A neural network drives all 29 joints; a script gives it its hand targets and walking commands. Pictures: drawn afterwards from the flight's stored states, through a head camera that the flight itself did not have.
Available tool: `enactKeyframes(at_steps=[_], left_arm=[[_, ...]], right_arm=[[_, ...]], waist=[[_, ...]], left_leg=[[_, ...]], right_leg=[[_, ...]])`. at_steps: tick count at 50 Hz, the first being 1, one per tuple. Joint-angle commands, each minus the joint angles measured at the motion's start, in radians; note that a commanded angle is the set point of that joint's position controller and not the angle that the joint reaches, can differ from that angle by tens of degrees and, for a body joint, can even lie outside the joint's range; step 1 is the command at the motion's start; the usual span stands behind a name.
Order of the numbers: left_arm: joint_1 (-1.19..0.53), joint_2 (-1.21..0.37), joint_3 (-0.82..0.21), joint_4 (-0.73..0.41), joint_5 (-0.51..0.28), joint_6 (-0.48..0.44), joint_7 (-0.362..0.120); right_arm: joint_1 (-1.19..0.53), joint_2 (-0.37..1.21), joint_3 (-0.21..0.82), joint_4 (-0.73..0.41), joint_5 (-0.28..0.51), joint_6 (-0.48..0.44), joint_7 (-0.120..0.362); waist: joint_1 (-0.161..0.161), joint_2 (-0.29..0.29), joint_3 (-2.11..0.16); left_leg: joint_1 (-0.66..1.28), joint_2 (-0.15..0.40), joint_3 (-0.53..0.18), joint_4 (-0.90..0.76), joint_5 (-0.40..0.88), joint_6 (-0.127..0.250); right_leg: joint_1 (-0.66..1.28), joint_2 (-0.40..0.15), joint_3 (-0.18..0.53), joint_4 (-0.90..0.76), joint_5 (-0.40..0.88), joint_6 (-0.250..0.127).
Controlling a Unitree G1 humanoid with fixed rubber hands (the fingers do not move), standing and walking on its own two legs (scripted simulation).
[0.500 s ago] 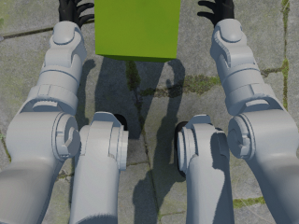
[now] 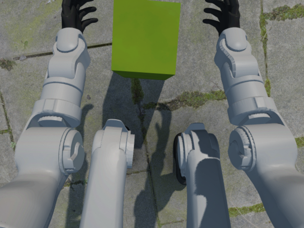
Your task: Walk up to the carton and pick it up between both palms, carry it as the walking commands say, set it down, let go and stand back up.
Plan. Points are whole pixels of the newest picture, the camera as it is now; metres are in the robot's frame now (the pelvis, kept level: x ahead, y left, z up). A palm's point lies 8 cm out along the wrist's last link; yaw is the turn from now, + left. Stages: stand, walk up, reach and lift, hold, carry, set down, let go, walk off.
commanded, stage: set down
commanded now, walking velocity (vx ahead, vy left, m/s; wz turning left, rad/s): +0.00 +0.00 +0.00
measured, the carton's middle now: (145, 48) +0.52 +0.04 -0.31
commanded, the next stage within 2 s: let go in 0.94 s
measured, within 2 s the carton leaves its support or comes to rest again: neither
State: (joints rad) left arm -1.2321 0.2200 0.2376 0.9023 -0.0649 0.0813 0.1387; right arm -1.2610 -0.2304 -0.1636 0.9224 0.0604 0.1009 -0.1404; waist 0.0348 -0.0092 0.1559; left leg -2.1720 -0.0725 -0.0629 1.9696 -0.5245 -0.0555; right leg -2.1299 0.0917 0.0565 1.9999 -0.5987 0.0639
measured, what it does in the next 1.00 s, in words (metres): rises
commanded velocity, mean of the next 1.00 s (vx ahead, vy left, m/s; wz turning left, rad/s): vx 0.00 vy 0.00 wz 0.00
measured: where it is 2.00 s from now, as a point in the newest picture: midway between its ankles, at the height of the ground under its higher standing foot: (151, 163)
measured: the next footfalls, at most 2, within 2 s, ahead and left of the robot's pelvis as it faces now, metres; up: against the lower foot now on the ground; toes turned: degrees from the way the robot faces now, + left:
none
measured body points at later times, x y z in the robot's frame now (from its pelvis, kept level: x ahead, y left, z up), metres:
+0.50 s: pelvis +0.02 +0.00 +0.13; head +0.34 +0.02 +0.44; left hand +0.53 +0.20 +0.00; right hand +0.56 -0.14 +0.01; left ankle +0.11 +0.13 -0.40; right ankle +0.10 -0.13 -0.40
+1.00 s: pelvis +0.04 +0.00 +0.24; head +0.34 +0.01 +0.58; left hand +0.53 +0.20 +0.12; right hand +0.55 -0.14 +0.13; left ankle +0.11 +0.13 -0.40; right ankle +0.10 -0.13 -0.40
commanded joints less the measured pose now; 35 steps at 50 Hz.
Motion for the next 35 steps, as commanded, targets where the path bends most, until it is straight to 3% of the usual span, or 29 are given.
enactKeyframes(at_steps=[1,18,35], left_arm=[[-0.211,0.075,0.022,-0.110,0.024,-0.010,-0.002],[-0.091,0.012,0.048,-0.246,0.069,0.025,-0.012],[0.023,-0.025,0.074,-0.268,0.126,0.013,-0.046]], right_arm=[[-0.239,-0.069,-0.024,-0.105,-0.023,-0.012,0.004],[-0.143,-0.050,-0.084,-0.206,-0.076,0.017,0.024],[-0.032,-0.003,-0.109,-0.217,-0.126,-0.001,0.055]], waist=[[0.014,0.001,-1.140],[0.017,0.000,-1.260],[0.016,-0.010,-1.199]], left_leg=[[0.671,-0.019,0.145,-0.199,0.275,-0.005],[0.917,-0.029,0.133,-0.487,0.383,-0.011],[1.172,-0.024,0.103,-0.824,0.519,-0.001]], right_leg=[[0.515,0.021,-0.132,-0.236,0.251,-0.020],[0.696,0.040,-0.139,-0.518,0.356,-0.004],[0.961,0.034,-0.108,-0.864,0.488,0.003]])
